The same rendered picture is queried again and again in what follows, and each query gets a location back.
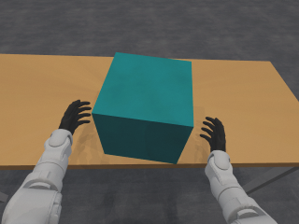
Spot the left robot forearm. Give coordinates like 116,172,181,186
1,129,73,224

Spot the table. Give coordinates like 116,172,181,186
0,53,299,203

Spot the carton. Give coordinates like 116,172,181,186
92,52,194,164

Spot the right robot forearm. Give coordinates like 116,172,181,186
205,150,276,224

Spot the robot left hand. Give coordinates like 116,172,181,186
58,99,92,135

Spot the robot right hand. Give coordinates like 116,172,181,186
200,117,226,152

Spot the right robot upper arm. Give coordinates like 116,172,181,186
231,215,277,224

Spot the left robot upper arm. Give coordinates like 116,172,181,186
5,188,63,224

